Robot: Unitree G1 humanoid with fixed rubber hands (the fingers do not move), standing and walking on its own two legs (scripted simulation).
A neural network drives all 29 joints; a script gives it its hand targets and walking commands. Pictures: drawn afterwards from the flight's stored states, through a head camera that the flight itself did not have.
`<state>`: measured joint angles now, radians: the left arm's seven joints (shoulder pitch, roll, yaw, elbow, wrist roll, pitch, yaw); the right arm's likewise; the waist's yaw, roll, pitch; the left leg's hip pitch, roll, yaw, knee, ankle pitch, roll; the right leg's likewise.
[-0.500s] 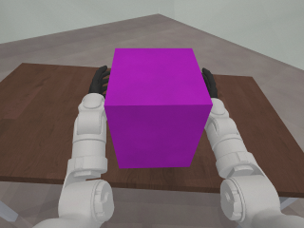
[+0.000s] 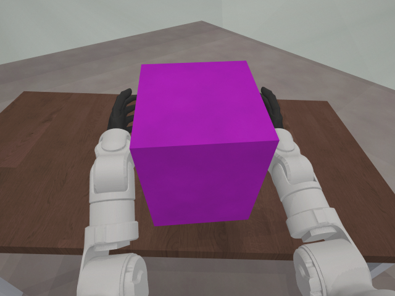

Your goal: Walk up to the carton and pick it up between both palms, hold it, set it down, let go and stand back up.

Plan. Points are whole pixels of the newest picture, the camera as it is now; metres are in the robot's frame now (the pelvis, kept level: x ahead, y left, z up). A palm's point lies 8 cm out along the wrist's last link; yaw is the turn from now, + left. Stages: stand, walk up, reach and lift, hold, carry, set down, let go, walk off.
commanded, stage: reach and lift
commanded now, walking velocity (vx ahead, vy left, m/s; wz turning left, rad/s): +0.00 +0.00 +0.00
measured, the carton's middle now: (198, 147) +0.35 -0.02 +0.15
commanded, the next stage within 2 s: hold in 0.28 s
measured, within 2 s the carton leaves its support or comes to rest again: neither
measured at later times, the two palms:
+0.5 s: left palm (112, 127) +0.34 +0.13 +0.22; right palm (274, 122) +0.34 -0.16 +0.21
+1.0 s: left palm (108, 123) +0.34 +0.14 +0.23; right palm (273, 115) +0.35 -0.15 +0.23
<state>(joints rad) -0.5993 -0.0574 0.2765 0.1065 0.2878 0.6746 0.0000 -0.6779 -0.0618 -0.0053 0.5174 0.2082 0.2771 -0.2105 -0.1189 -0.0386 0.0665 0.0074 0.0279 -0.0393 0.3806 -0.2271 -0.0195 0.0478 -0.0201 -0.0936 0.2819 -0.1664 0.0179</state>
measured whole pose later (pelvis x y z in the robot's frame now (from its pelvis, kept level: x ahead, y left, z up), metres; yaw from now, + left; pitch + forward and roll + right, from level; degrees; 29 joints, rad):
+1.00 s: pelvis -0.03 -0.01 +0.00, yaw -1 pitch -8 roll -1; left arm -0.77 -0.02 0.35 0.25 0.32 0.73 -0.03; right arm -0.86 -0.04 -0.10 0.67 0.16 0.35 -0.19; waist -0.07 -0.05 0.01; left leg -0.05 0.03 -0.03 0.36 -0.17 -0.03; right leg -0.04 -0.02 -0.08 0.31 -0.13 0.00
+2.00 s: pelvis -0.02 +0.00 +0.00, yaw -1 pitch -10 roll -1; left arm -0.70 -0.05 0.35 0.11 0.34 0.79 -0.05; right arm -0.80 -0.04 -0.06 0.55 0.19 0.40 -0.20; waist -0.09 -0.03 0.03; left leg 0.01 0.03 -0.03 0.37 -0.19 -0.02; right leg 0.03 -0.02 -0.08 0.30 -0.14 0.01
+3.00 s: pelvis -0.01 +0.00 +0.00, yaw -1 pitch -10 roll -1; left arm -0.63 -0.06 0.32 0.03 0.32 0.79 -0.04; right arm -0.74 -0.05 -0.01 0.48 0.23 0.41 -0.22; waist -0.10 -0.03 0.04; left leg 0.02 0.03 -0.03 0.38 -0.22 -0.02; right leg 0.06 -0.01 -0.08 0.28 -0.16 0.01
